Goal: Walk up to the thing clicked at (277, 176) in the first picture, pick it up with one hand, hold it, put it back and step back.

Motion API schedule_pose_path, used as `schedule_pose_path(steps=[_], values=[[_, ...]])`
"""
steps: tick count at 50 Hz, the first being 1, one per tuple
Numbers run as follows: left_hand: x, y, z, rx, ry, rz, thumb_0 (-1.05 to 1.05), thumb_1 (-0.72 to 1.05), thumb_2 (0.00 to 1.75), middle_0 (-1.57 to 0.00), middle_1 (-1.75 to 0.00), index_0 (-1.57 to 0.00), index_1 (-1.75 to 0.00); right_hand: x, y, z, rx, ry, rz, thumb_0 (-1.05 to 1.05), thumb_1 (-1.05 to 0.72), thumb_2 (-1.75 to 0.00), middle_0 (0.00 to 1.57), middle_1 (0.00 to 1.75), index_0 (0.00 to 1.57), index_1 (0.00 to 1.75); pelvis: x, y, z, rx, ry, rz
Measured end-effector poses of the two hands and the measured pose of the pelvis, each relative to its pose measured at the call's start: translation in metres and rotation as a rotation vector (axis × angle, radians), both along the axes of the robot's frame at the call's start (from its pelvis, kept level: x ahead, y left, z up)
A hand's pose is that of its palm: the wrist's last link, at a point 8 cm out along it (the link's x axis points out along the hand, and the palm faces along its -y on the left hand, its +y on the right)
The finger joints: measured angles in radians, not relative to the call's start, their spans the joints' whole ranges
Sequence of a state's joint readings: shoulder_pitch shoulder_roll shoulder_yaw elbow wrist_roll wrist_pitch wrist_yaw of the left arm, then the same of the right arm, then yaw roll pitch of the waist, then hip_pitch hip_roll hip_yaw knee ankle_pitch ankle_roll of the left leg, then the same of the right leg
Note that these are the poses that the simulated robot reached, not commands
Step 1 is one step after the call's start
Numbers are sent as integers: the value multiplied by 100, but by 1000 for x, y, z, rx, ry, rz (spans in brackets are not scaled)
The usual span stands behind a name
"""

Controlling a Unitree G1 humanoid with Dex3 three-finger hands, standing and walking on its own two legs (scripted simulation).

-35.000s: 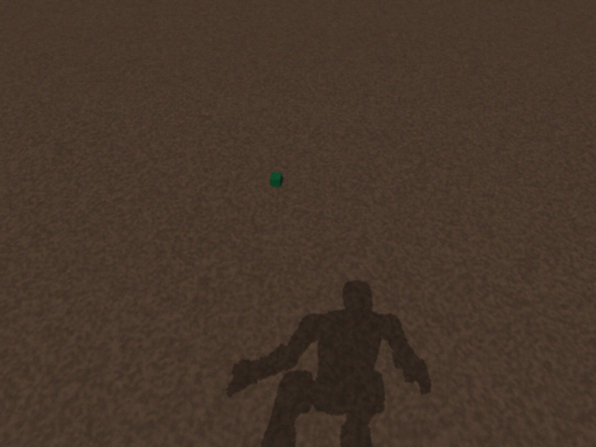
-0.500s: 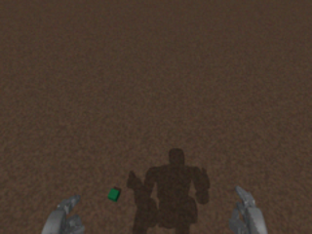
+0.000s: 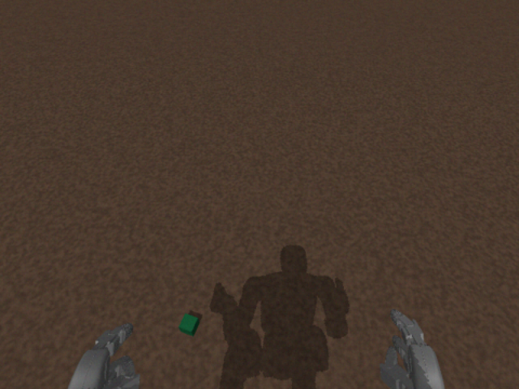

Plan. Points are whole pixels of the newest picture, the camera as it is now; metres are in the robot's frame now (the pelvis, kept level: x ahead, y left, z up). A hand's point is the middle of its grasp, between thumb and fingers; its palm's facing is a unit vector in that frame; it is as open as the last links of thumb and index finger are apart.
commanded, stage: home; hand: left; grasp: from above
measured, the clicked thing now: (189, 324) +0.46 +0.22 -0.69
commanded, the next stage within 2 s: stand in 0.54 s
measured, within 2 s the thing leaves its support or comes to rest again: neither
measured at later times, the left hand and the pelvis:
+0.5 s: hand (134, 383) +0.16 +0.18 -0.05, palm faces +0.03 -0.98 -0.20, open 7.4 cm; pelvis +0.00 +0.00 +0.00, yaw +0 degrees
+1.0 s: hand out of the picture +0.09 +0.24 -0.11, palm faces +0.03 -0.94 -0.33, open 7.4 cm; pelvis -0.01 +0.01 +0.04, yaw +0 degrees
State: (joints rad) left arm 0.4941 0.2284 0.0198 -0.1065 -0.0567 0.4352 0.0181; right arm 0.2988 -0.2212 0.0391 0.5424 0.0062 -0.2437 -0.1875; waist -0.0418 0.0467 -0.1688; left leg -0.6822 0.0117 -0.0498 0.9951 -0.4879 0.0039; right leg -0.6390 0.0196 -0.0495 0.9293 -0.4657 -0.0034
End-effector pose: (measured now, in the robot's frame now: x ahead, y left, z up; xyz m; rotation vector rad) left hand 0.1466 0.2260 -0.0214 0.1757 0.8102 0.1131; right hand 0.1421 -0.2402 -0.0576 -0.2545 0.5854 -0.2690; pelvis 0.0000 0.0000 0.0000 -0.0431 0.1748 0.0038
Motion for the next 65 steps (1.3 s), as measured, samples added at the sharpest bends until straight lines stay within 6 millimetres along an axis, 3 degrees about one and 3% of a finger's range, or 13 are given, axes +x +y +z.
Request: schedule_pose_path(steps=[32, 37, 45, 52, 65], values=[[-4, 1, 1, 0, -5, 2, 1, 91, 90, -20, -30, -20, -30, -4, 1, 0, 5, 4, 4, 2, -90, -90, 21, 30, 20, 30, -4, 0, -1, -1, -4, 1], [-4, 16, -24, 100, 4, -36, 1, 90, 90, -20, -30, -21, -30, -15, -8, -19, -39, 272, 142, 1, -90, -90, 21, 30, 20, 30, -13, -1, 11, 33, -99, -5], [-44, 47, -43, 135, 170, 27, 1, 90, 90, -20, -30, -21, -30, -51, -29, -17, 4, 454, 67, 1, -90, -90, 21, 30, 20, 30, -13, 2, 30, 45, -162, -7], [-83, 58, -50, 117, 305, 84, 1, 91, 90, -20, -30, -20, -30, -76, -29, -13, 16, 547, 17, 1, -91, -90, 20, 30, 20, 30, -10, 8, 43, 38, -201, -3], [-126, 62, -45, 109, 447, 130, 0, 91, 90, -20, -30, -21, -30, -89, -17, -12, 63, 612, 5, 1, -91, -90, 21, 30, 20, 30, -13, 11, 60, 44, -241, 3]])
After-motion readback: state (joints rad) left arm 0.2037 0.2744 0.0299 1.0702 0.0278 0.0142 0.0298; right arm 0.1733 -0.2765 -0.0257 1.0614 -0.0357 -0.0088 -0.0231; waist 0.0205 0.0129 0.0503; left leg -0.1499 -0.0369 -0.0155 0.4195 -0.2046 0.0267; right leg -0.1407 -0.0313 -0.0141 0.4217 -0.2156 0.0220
